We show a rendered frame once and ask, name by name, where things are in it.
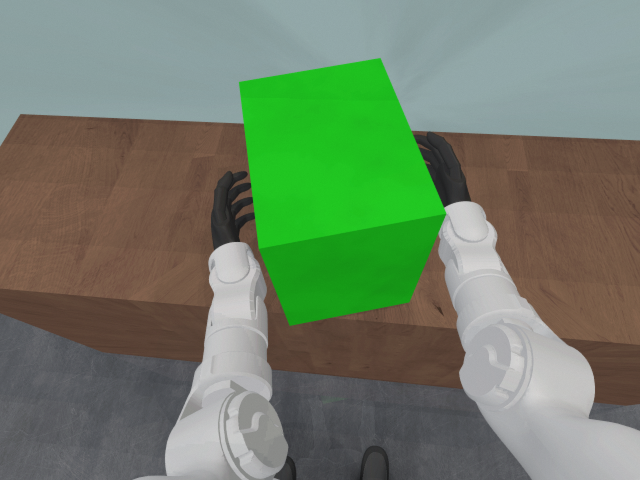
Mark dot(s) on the robot right foot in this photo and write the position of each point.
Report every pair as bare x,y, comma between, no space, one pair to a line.
375,464

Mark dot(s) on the robot right forearm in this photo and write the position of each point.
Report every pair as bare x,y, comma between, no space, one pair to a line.
481,289

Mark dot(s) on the robot right hand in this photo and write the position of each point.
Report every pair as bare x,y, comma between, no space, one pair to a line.
445,169

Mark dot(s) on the robot left foot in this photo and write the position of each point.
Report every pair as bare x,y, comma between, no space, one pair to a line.
288,472

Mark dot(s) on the right robot upper arm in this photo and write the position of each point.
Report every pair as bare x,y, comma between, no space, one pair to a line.
536,394

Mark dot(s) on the robot left forearm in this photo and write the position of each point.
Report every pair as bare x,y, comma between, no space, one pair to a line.
236,339

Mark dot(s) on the left robot upper arm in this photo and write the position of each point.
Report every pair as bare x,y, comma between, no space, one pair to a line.
238,437

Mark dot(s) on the robot left hand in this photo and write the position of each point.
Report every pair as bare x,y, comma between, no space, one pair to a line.
225,229

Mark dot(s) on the pedestal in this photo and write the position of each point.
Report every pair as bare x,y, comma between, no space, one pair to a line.
105,238

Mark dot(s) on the carton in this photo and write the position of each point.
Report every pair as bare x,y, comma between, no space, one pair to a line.
346,210

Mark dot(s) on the robot foot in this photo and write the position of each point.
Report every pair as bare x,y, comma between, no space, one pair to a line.
375,464
288,472

